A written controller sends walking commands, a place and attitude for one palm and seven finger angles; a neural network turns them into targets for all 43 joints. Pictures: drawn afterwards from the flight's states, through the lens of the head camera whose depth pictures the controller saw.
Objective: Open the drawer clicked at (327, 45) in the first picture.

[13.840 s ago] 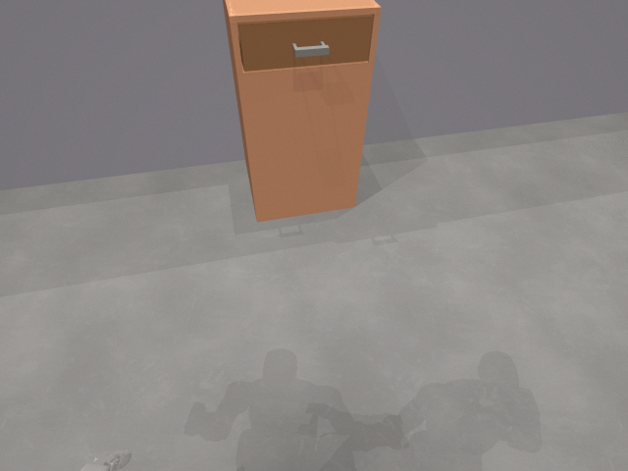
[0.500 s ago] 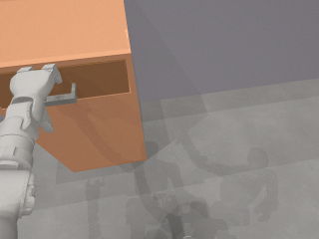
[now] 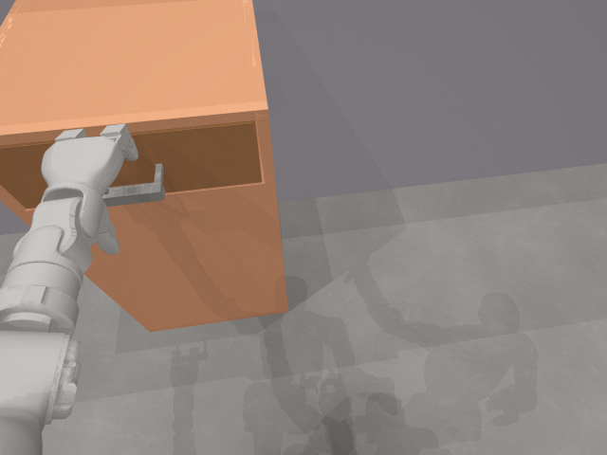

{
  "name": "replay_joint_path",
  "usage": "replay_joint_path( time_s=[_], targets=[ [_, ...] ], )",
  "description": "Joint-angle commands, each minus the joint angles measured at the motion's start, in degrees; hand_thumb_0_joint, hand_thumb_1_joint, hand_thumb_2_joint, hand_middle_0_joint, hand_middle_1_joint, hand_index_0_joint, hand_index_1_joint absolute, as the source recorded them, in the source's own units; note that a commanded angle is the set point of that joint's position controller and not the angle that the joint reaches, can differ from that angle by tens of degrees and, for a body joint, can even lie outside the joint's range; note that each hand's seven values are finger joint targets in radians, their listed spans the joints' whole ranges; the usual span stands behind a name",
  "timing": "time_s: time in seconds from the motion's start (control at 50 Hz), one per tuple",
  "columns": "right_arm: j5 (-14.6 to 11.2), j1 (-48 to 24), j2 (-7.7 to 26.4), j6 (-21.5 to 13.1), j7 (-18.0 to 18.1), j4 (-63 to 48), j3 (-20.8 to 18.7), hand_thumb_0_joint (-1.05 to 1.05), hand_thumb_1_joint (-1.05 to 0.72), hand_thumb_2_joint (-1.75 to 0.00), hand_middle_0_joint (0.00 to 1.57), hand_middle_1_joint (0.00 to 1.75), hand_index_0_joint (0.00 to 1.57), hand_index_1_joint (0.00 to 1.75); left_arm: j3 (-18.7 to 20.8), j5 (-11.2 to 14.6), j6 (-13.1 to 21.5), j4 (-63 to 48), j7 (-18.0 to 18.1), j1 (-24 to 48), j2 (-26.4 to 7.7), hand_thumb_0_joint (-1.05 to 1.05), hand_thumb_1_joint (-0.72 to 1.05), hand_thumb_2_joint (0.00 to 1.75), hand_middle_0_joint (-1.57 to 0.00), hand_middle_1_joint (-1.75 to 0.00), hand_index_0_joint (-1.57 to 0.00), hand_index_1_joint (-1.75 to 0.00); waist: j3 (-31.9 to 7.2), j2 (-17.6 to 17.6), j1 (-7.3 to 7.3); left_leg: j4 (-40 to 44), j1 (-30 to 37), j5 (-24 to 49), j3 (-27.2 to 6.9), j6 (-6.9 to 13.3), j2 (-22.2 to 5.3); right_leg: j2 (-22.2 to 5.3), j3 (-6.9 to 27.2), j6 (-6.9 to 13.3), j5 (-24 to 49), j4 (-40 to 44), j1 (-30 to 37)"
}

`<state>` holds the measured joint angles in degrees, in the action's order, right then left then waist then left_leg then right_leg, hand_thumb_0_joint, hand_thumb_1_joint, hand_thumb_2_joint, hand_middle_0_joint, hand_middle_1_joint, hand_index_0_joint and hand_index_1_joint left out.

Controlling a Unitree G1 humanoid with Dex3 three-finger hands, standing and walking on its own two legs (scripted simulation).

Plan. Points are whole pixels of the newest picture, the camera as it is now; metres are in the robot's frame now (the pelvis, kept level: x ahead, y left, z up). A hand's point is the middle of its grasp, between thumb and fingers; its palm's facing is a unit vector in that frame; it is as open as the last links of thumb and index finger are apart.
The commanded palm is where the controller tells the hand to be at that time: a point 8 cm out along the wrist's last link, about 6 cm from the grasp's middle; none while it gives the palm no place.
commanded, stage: move the hooked fingers above the handle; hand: left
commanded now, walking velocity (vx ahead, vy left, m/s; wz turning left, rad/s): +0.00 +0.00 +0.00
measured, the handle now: (129, 184) +0.52 +0.28 +0.01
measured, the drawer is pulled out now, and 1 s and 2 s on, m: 0.00 0.00 0.00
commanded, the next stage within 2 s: lower the fingers behind the handle in 1.60 s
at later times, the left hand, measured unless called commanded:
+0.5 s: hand (118, 188) +0.46 +0.26 +0.06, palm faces -0.07 -0.03 -1.00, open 13.8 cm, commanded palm +0.45 +0.27 +0.12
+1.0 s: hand (124, 186) +0.47 +0.26 +0.06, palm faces -0.06 -0.03 -1.00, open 13.8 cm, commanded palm +0.45 +0.27 +0.12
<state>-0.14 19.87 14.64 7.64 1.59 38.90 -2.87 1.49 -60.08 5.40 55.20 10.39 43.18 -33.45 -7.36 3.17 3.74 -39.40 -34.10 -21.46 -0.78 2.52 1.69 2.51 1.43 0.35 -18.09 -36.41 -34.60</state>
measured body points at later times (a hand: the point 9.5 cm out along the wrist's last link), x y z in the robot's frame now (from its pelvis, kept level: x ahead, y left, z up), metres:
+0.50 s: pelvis -0.01 +0.00 +0.00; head +0.07 -0.01 +0.44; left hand +0.46 +0.26 +0.12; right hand +0.03 -0.28 -0.13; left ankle -0.04 +0.09 -0.72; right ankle -0.02 -0.12 -0.72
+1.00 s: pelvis +0.00 -0.01 +0.00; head +0.08 -0.01 +0.44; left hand +0.47 +0.25 +0.11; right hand +0.03 -0.29 -0.13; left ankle -0.04 +0.09 -0.72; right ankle -0.02 -0.12 -0.72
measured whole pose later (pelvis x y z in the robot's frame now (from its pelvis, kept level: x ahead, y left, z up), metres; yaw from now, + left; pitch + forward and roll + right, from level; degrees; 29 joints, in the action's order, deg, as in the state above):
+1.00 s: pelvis +0.00 -0.01 +0.00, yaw +1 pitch +17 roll -1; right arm -0.3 19.2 15.2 6.6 2.7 39.5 -2.8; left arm 0.6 -60.9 8.1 57.3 10.9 46.3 -33.4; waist -6.9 2.3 5.1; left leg -40.2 -35.3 -21.5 -1.5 2.0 1.5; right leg 2.6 0.6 1.0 -18.4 -37.4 -35.7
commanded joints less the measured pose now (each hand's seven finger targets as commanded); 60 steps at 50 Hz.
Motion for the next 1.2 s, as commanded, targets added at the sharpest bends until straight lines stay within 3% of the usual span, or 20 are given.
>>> replay_joint_path(
  time_s=[0.0, 0.06, 0.18, 0.24, 0.32, 0.36, 0.42, 0.48, 0.56, 0.64, 0.74, 0.78, 0.84, 0.9, 0.92, 0.96, 0.98, 1.04, 1.14, 1.18],
  targets=[
    [-0.2, 5.0, 9.4, -0.8, 0.8, -3.9, -3.3, 0.00, -0.90, -0.90, 0.20, 0.30, 0.20, 0.30, 2.4, 0.8, 1.7, -13.1, 1.5, 23.1, -14.0, 0.00, -0.50, 0.30, -0.30, -1.20, -0.30, -1.20, -20.4, 0.3, 0.70, 2.3, 14.6, 33.9, -0.2, -0.2, -1.5, 0.4, -2.5, 1.5, 21.5, 1.9, 11.1],
    [0.0, 5.2, 9.4, -1.0, 0.7, -3.5, -3.4, 0.00, -0.90, -0.90, 0.20, 0.30, 0.20, 0.30, 4.9, 0.3, 2.8, -14.2, 2.6, 25.2, -17.2, 0.00, -0.50, 0.30, -0.30, -1.20, -0.30, -1.20, -20.7, 2.8, 0.01, 2.5, 14.8, 32.6, -0.5, -0.4, -1.3, 0.3, -2.3, 2.0, 19.7, 1.7, 10.6],
    [0.1, 5.2, 9.5, -1.4, 0.9, -2.9, -3.0, 0.00, -0.90, -0.90, 0.20, 0.30, 0.20, 0.30, 3.9, -0.7, 1.6, -11.0, 5.2, 29.7, -17.3, 0.00, -0.50, 0.30, -0.30, -1.20, -0.30, -1.20, -20.0, 3.1, 1.49, 2.3, 12.9, 27.0, -0.6, -0.6, -0.8, 0.5, -2.7, 2.2, 16.2, 1.2, 8.0],
    [0.4, 5.6, 9.6, -1.8, 0.8, -2.8, -3.1, 0.00, -0.90, -0.90, 0.20, 0.30, 0.20, 0.30, 4.3, -0.8, 0.5, -9.8, 5.4, 29.8, -17.6, 0.00, -0.50, 0.30, -0.30, -1.20, -0.30, -1.20, -23.5, 3.6, 1.00, 1.8, 14.3, 29.5, -0.6, -0.8, -0.8, 0.4, -2.7, 2.2, 17.6, 0.7, 9.0],
    [0.2, 6.1, 9.4, -1.9, 0.4, -3.0, -3.4, 0.00, -0.90, -0.90, 0.20, 0.30, 0.20, 0.30, 0.0, -0.2, -0.6, -8.8, 3.8, 28.6, -11.8, 0.00, -0.50, 0.30, -0.30, -1.20, -0.30, -1.20, -23.9, 3.1, 1.61, 1.3, 16.5, 32.6, -0.7, -1.0, -1.4, 0.6, -3.0, 1.8, 18.4, 1.1, 8.0],
    [0.2, 6.3, 9.6, -1.7, 0.5, -2.9, -3.4, 0.00, -0.90, -0.90, 0.20, 0.30, 0.20, 0.30, 1.2, 0.3, -0.4, -8.8, 2.8, 27.5, -13.2, 0.00, -0.50, 0.30, -0.30, -1.20, -0.30, -1.20, -24.7, 1.7, 1.16, 1.2, 16.2, 33.8, -0.5, -0.8, -1.5, 0.5, -2.6, 1.6, 20.0, 1.2, 9.7],
    [-0.1, 5.8, 9.7, -1.4, 0.8, -3.2, -2.9, 0.00, -0.90, -0.90, 0.20, 0.30, 0.20, 0.30, 1.7, 0.1, -0.5, -7.0, 2.2, 26.4, -14.2, 0.00, -0.50, 0.30, -0.30, -1.20, -0.30, -1.20, -19.7, -0.7, 1.13, 2.4, 12.0, 28.3, -0.1, -0.2, -1.0, 0.4, -2.6, 1.8, 19.0, 1.9, 10.4],
    [-0.2, 5.3, 9.9, -1.3, 1.3, -3.5, -2.6, 0.00, -0.90, -0.90, 0.20, 0.30, 0.20, 0.30, 4.5, -0.8, 0.2, -7.3, 2.9, 27.6, -18.6, 0.00, -0.50, 0.30, -0.30, -1.20, -0.30, -1.20, -19.0, -0.9, 0.84, 2.9, 9.2, 24.8, 0.4, 0.1, -0.6, 0.2, -2.0, 1.9, 18.5, 1.8, 11.5],
    [0.2, 5.3, 9.5, -1.6, 1.4, -3.9, -2.6, 0.00, -0.90, -0.90, 0.20, 0.30, 0.20, 0.30, 7.3, -1.5, 1.5, -10.2, 4.4, 28.4, -22.0, 0.00, -0.50, 0.30, -0.30, -1.20, -0.30, -1.20, -23.2, 2.8, -0.32, 2.2, 9.9, 27.9, 0.6, 0.0, -0.5, 0.2, -1.6, 2.0, 20.6, 0.5, 13.2],
    [0.5, 6.0, 9.6, -1.9, 1.2, -3.5, -3.1, 0.00, -0.90, -0.90, 0.20, 0.30, 0.20, 0.30, 6.1, -1.2, 1.4, -10.6, 5.0, 27.6, -19.7, 0.00, -0.50, 0.30, -0.30, -1.20, -0.30, -1.20, -25.6, 3.6, 0.30, 1.1, 12.5, 32.0, 0.6, -0.3, -0.9, 0.4, -2.0, 1.8, 22.1, 0.2, 12.3],
    [-0.1, 6.7, 9.8, -2.1, 1.1, -2.7, -3.4, 0.00, -0.90, -0.90, 0.20, 0.30, 0.20, 0.30, 1.4, 0.3, 0.2, -8.9, 3.1, 28.1, -14.6, 0.00, -0.50, 0.30, -0.30, -1.20, -0.30, -1.20, -23.0, 1.3, 2.28, 1.5, 12.8, 28.9, 0.7, 0.0, -0.9, 0.3, -1.9, 1.5, 21.0, 1.8, 11.1],
    [-0.3, 6.9, 9.9, -1.9, 1.3, -2.6, -3.4, 0.00, -0.90, -0.90, 0.20, 0.30, 0.20, 0.30, 2.3, 0.2, 0.4, -7.9, 2.3, 26.8, -15.9, 0.00, -0.50, 0.30, -0.30, -1.20, -0.30, -1.20, -22.6, -0.2, 1.95, 1.8, 12.2, 28.0, 0.5, 0.1, -0.8, 0.3, -1.8, 1.4, 21.2, 1.8, 11.7],
    [-0.2, 6.7, 9.7, -1.9, 1.5, -2.3, -3.3, 0.00, -0.90, -0.90, 0.20, 0.30, 0.20, 0.30, 0.2, 0.5, 1.7, -9.9, 1.8, 30.1, -13.6, 0.00, -0.50, 0.30, -0.30, -1.20, -0.30, -1.20, -20.8, 0.4, 2.90, 2.0, 12.5, 27.1, 0.3, 0.3, -0.7, 0.2, -1.7, 1.5, 20.2, 2.4, 10.3],
    [0.0, 6.5, 9.6, -1.7, 1.7, -2.5, -3.1, 0.00, -0.90, -0.90, 0.20, 0.30, 0.20, 0.30, 5.0, -0.3, 2.6, -10.0, 2.9, 28.6, -19.0, 0.00, -0.50, 0.30, -0.30, -1.20, -0.30, -1.20, -22.6, 2.4, 1.09, 1.7, 12.3, 28.2, 0.2, 0.0, -0.5, 0.2, -1.7, 1.8, 20.4, 1.3, 11.1],
    [0.0, 6.3, 9.4, -1.8, 1.7, -2.6, -2.9, 0.00, -0.90, -0.90, 0.20, 0.30, 0.20, 0.30, 3.6, -0.4, 2.5, -10.2, 3.3, 29.9, -17.5, 0.00, -0.50, 0.30, -0.30, -1.20, -0.30, -1.20, -22.0, 3.0, 1.72, 1.6, 11.9, 27.8, 0.3, 0.0, -0.4, 0.3, -1.8, 1.8, 20.3, 1.2, 10.4],
    [0.2, 6.1, 9.5, -1.9, 1.5, -2.4, -2.8, 0.00, -0.90, -0.90, 0.20, 0.30, 0.20, 0.30, 5.5, -0.9, 2.1, -8.9, 4.4, 30.1, -19.9, 0.00, -0.50, 0.30, -0.30, -1.20, -0.30, -1.20, -21.3, 3.3, 1.26, 1.3, 10.5, 28.4, 0.3, -0.1, -0.4, 0.2, -1.9, 1.9, 20.5, 0.5, 10.1],
    [0.3, 5.9, 9.6, -1.8, 1.4, -2.5, -2.7, 0.00, -0.90, -0.90, 0.20, 0.30, 0.20, 0.30, 7.5, -1.1, 1.6, -8.4, 4.9, 28.1, -21.9, 0.00, -0.50, 0.30, -0.30, -1.20, -0.30, -1.20, -22.9, 3.9, -0.06, 1.3, 10.4, 29.3, 0.4, -0.3, -0.4, 0.2, -2.0, 2.0, 20.8, -0.1, 11.0],
    [0.6, 5.7, 9.4, -1.7, 1.0, -3.2, -2.7, 0.00, -0.90, -0.90, 0.20, 0.30, 0.20, 0.30, 6.9, -1.3, 0.0, -8.5, 5.7, 27.1, -20.6, 0.00, -0.50, 0.30, -0.30, -1.20, -0.30, -1.20, -25.6, 4.4, -0.45, 0.7, 11.2, 33.5, 0.7, -0.5, -0.6, 0.3, -2.2, 2.0, 23.5, -0.6, 12.5],
    [0.2, 5.6, 10.2, -1.2, 1.2, -3.5, -2.8, 0.00, -0.90, -0.90, 0.20, 0.30, 0.20, 0.30, 8.0, -0.6, -1.7, -7.3, 4.4, 24.9, -22.4, 0.00, -0.50, 0.30, -0.30, -1.20, -0.30, -1.20, -25.7, -1.3, -0.37, 1.3, 9.4, 31.5, 1.6, 0.0, -0.8, 0.1, -1.7, 1.4, 25.9, 0.1, 16.2],
    [-0.2, 5.4, 9.9, -1.2, 1.4, -4.0, -2.9, 0.00, -0.90, -0.90, 0.20, 0.30, 0.20, 0.30, 6.0, -0.6, -1.5, -8.2, 3.7, 24.5, -20.1, 0.00, -0.50, 0.30, -0.30, -1.20, -0.30, -1.20, -25.1, -1.0, 0.05, 1.8, 10.0, 30.8, 1.5, 0.2, -0.7, 0.0, -1.6, 1.2, 25.7, 0.6, 16.0]
  ],
)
